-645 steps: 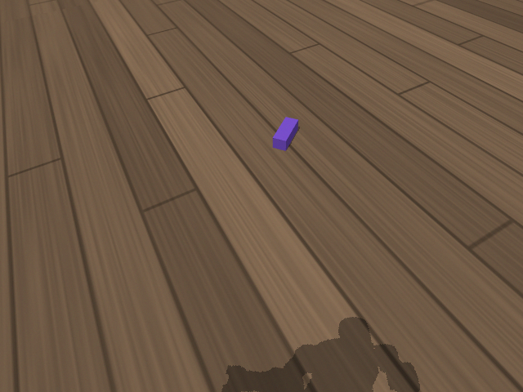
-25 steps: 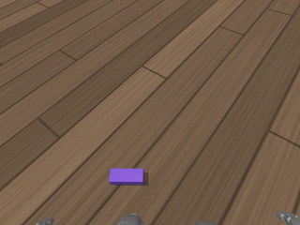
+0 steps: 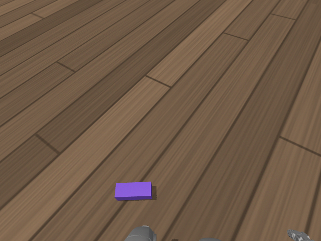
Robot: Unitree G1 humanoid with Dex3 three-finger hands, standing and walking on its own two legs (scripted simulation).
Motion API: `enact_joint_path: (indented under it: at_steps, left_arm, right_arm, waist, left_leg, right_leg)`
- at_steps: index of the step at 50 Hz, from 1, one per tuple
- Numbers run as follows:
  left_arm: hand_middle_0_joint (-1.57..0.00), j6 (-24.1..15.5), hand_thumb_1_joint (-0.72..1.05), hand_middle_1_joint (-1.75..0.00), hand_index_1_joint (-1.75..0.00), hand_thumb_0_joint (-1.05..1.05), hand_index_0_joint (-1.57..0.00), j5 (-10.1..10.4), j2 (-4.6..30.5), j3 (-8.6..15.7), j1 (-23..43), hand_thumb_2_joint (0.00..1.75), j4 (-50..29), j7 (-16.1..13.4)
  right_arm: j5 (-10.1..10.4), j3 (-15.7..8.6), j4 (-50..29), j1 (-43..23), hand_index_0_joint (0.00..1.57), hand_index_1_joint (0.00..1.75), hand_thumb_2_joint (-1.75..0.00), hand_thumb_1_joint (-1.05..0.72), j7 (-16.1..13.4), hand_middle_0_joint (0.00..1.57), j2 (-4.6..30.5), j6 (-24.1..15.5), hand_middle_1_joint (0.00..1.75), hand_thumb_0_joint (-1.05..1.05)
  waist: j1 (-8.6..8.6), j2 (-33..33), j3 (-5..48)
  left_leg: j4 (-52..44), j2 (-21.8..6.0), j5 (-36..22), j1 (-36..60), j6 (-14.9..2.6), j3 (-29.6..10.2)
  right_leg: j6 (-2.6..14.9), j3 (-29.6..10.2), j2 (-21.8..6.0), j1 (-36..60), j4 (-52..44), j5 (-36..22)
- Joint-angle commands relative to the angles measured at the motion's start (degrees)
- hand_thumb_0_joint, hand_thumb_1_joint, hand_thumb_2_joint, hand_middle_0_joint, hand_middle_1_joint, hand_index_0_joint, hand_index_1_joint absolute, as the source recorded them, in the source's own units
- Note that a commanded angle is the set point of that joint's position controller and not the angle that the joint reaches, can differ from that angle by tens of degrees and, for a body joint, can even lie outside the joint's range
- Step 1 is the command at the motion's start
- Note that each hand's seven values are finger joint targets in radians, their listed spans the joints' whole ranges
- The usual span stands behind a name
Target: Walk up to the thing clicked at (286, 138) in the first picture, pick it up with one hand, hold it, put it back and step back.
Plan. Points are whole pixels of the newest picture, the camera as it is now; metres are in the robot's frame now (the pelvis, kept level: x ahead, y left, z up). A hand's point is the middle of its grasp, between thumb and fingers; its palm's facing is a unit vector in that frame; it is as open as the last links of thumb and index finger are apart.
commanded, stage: walk up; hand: left
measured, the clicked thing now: (134, 191) +0.43 +0.24 -0.72
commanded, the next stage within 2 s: stand in 1.18 s
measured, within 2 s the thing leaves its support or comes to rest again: neither
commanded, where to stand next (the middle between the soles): +0.05 -0.01 m, yaw +1 degrees
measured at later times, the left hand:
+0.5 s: hand out of the picture +0.09 +0.25 -0.13, palm faces +0.01 -0.94 -0.33, open 7.4 cm
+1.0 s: hand out of the picture +0.08 +0.24 -0.13, palm faces +0.02 -0.95 -0.31, open 7.4 cm
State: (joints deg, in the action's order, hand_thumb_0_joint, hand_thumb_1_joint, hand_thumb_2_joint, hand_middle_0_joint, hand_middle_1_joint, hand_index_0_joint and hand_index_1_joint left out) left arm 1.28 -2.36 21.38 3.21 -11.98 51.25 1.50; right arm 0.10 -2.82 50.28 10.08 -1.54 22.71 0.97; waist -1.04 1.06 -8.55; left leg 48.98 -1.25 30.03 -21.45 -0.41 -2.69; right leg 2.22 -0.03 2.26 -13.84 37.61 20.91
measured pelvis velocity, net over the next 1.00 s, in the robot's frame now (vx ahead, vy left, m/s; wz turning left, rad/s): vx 0.01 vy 0.00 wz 0.00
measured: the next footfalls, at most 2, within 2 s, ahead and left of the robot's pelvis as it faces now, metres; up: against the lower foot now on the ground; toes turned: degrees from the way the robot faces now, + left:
none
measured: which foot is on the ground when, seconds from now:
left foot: down 0.00-1.00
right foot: down 0.00-1.00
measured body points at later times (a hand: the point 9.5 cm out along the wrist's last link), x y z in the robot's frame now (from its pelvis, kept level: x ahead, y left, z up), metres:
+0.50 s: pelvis +0.00 -0.01 +0.02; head +0.01 +0.00 +0.47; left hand +0.09 +0.30 -0.10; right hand +0.09 -0.31 -0.10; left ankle +0.00 +0.12 -0.72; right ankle -0.01 -0.11 -0.72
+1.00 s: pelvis +0.01 +0.00 +0.03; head +0.01 +0.00 +0.48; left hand +0.08 +0.29 -0.11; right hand +0.08 -0.31 -0.10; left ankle +0.00 +0.12 -0.72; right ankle -0.01 -0.11 -0.72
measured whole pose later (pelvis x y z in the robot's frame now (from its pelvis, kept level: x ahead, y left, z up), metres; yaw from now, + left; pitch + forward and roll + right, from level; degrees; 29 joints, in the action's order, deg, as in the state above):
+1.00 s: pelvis +0.01 +0.00 +0.03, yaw +0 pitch -2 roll +0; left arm 0.8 -0.5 19.6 2.0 -5.8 64.1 1.2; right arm -0.7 0.1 63.0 7.7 -0.8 20.2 -2.2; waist -0.4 -0.7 -3.1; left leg 19.2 -1.0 10.9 -5.8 0.7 0.3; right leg 1.6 -0.1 1.8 -4.8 18.7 11.4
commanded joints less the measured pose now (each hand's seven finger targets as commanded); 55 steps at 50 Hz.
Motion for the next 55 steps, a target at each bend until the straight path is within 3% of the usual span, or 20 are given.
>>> enact_joint_path:
  at_steps: [1,4,5,6,7,8,9,10,13,14,16,18,22,25,34,44,55]
  left_arm:
    - [-0.2,-2.4,0.9,-0.3,-0.3,0.0,-0.2,-0.1,13.1,3.5,1.7,0.9,-5.3,-1.4]
    - [-0.2,-2.0,0.9,-0.3,-0.3,0.0,-0.2,0.4,13.3,3.3,0.7,0.9,-5.6,-1.2]
    - [-0.2,-1.9,0.9,-0.3,-0.3,0.0,-0.2,0.9,13.0,3.0,1.5,0.9,-5.6,-1.1]
    - [-0.2,-1.6,0.9,-0.3,-0.3,0.0,-0.2,1.5,12.9,2.7,3.0,0.9,-5.9,-1.0]
    - [-0.2,-1.5,0.9,-0.3,-0.3,0.0,-0.2,2.0,10.9,2.0,4.1,0.9,-6.3,-0.9]
    - [-0.2,-1.4,0.9,-0.3,-0.3,0.0,-0.2,2.5,8.5,1.4,3.0,0.9,-6.2,-0.7]
    - [-0.2,-0.8,0.9,-0.3,-0.3,0.0,-0.2,2.2,10.7,2.0,3.1,0.9,-4.1,-1.0]
    - [-0.2,-1.1,0.9,-0.3,-0.3,0.0,-0.2,1.6,11.1,1.9,2.4,0.9,-3.4,-1.0]
    - [-0.2,-2.0,0.9,-0.3,-0.3,0.0,-0.2,1.6,11.1,2.1,3.3,0.9,-1.2,-0.6]
    - [-0.2,-2.1,0.9,-0.3,-0.3,0.0,-0.2,1.5,11.8,2.1,3.5,0.9,-0.6,-0.6]
    - [-0.2,-2.4,0.9,-0.3,-0.3,0.0,-0.2,1.6,12.1,1.8,5.1,0.9,-0.1,-0.5]
    - [-0.2,-2.4,0.9,-0.3,-0.3,0.0,-0.2,1.6,11.9,1.7,6.7,0.9,0.6,-0.5]
    - [-0.2,-2.6,0.9,-0.3,-0.3,0.0,-0.2,1.8,11.3,1.5,7.3,0.9,2.9,-0.7]
    - [-0.2,-2.4,0.9,-0.3,-0.3,0.0,-0.2,1.9,11.2,1.6,8.6,0.9,4.1,-0.8]
    - [-0.2,-2.2,0.9,-0.3,-0.3,0.0,-0.2,2.0,10.7,1.4,9.0,0.9,6.9,-1.0]
    - [-0.2,-2.1,0.9,-0.3,-0.3,0.0,-0.2,1.9,10.4,1.1,9.9,0.9,8.6,-1.0]
    - [-0.2,-1.8,0.9,-0.3,-0.3,0.0,-0.2,1.9,10.3,1.2,9.7,0.9,10.0,-1.0]
  right_arm:
    - [0.5,-2.0,-2.6,1.2,0.2,0.3,-0.9,-0.9,-0.5,0.2,9.7,-2.6,0.3,0.0]
    - [-0.3,-1.5,-1.5,1.9,0.2,0.3,-0.9,-0.9,-0.3,0.2,9.2,-3.4,0.3,0.0]
    - [-0.6,-1.5,-0.8,2.8,0.2,0.3,-0.9,-0.9,-0.3,0.2,8.8,-3.7,0.3,0.0]
    - [-0.9,-1.7,0.1,4.9,0.2,0.3,-0.9,-0.9,-0.4,0.2,8.3,-4.1,0.3,0.0]
    - [-1.5,-2.2,0.5,5.6,0.2,0.3,-0.9,-0.9,-0.6,0.2,9.9,-4.5,0.3,0.0]
    - [-2.0,-2.6,-0.5,3.0,0.2,0.3,-0.9,-0.9,-0.6,0.2,13.4,-5.2,0.3,0.0]
    - [-1.2,-2.9,-0.9,0.7,0.2,0.3,-0.9,-0.9,-0.2,0.2,15.5,-5.1,0.3,0.0]
    - [-1.2,-2.5,-1.0,-1.1,0.2,0.3,-0.9,-0.9,0.2,0.2,15.0,-5.1,0.3,0.0]
    - [-0.7,-1.1,-0.2,-1.6,0.2,0.3,-0.9,-0.9,0.3,0.2,12.3,-4.8,0.3,0.0]
    - [-0.5,-0.9,0.2,-2.2,0.2,0.3,-0.9,-0.9,0.3,0.2,11.6,-4.6,0.3,0.0]
    - [-0.6,-0.3,0.9,-2.7,0.2,0.3,-0.9,-0.9,0.4,0.2,10.6,-4.4,0.3,0.0]
    - [-0.6,-0.3,2.1,-1.6,0.2,0.3,-0.9,-0.9,0.4,0.2,10.5,-4.6,0.3,0.0]
    - [-0.5,0.1,3.7,-2.1,0.2,0.3,-0.9,-0.9,0.4,0.2,10.4,-4.8,0.3,0.0]
    - [-0.5,0.1,4.9,-2.0,0.2,0.3,-0.9,-0.9,0.1,0.2,10.5,-4.7,0.3,0.0]
    - [-0.8,0.3,6.8,-4.3,0.2,0.3,-0.9,-0.9,0.1,0.2,10.2,-4.5,0.3,0.0]
    - [-0.9,0.4,8.8,-4.6,0.2,0.3,-0.9,-0.9,0.1,0.2,9.6,-4.3,0.3,0.0]
    - [-0.9,0.3,10.2,-4.6,0.2,0.3,-0.9,-0.9,-0.2,0.2,10.0,-4.5,0.3,0.0]
  waist:
    - [-0.28,-9.0,6.6]
    - [-0.41,-9.2,8.4]
    - [0.4,-8.2,9.2]
    - [1.96,-7.7,10.5]
    - [2.49,-5.0,11.8]
    - [0.93,2.4,12.3]
    - [-0.01,3.8,10.0]
    - [-0.6,3.7,9.5]
    - [-0.6,5.1,7.2]
    - [-0.32,4.7,7.2]
    - [0.42,1.7,7.1]
    - [1.14,-0.3,8.0]
    - [0.67,-2.5,9.6]
    - [1.02,-2.6,9.8]
    - [0.48,-1.9,10.2]
    - [0.88,-1.1,9.1]
    - [1.04,-0.4,9.5]
  left_leg:
    - [0.7,1.3,0.7,-1.5,-0.32,-1.6]
    - [-13.1,1.3,-3.1,3.0,0.07,2.3]
    - [-19.4,1.9,-8.2,6.4,-0.16,3.0]
    - [-26.6,1.6,-16.9,12.3,-0.7,2.9]
    - [-28.3,-1.8,-23.3,18.3,-2.29,-2.8]
    - [-29.4,-11.3,-25.9,19.8,-6.19,-16.2]
    - [-28.0,-15.8,-23.4,12.6,-11.43,-18.3]
    - [-27.6,-15.6,-23.8,10.7,-11.59,-16.8]
    - [-27.4,-8.5,-22.4,6.3,-4.49,-8.2]
    - [-27.2,-6.4,-18.6,5.1,-2.98,-6.2]
    - [-26.2,-3.5,-16.7,7.9,-1.78,-3.2]
    - [-26.6,-4.0,-19.9,11.0,-1.84,-3.1]
    - [-26.8,-5.1,-26.5,13.7,-2.2,-3.0]
    - [-28.1,-5.2,-28.2,14.0,-1.66,-2.6]
    - [-29.7,-5.8,-30.0,15.7,-1.62,-2.3]
    - [-32.3,-5.7,-26.2,15.6,-1.42,-2.2]
    - [-33.1,-6.3,-29.2,15.8,-1.41,-2.4]
  right_leg:
    - [10.5,-15.1,-15.4,4.3,-14.3,-24.1]
    - [9.68,-12.5,-14.3,7.3,-10.8,-28.6]
    - [8.33,-10.9,-13.2,7.2,-8.3,-29.9]
    - [6.9,-10.3,-13.4,4.7,-6.4,-30.3]
    - [4.08,-9.3,-11.9,-0.2,-4.6,-25.8]
    - [0.36,-6.2,-6.0,-5.7,-2.6,-14.6]
    - [-0.22,-3.4,-4.3,-0.9,-2.4,1.5]
    - [0.2,-3.9,-4.7,1.3,-4.0,3.7]
    - [1.44,-6.0,-6.0,6.7,-12.4,-7.5]
    - [2.26,-7.2,-7.2,8.1,-14.3,-8.7]
    - [3.11,-9.4,-9.2,6.1,-16.7,-9.7]
    - [2.97,-9.2,-9.4,5.3,-17.7,-11.2]
    - [1.78,-7.7,-8.8,7.1,-18.6,-16.9]
    - [1.6,-7.3,-8.9,8.3,-18.7,-18.6]
    - [0.62,-6.4,-8.7,9.2,-20.5,-20.4]
    - [0.34,-6.9,-8.7,8.7,-22.3,-16.4]
    - [0.02,-6.2,-8.4,9.8,-21.5,-18.9]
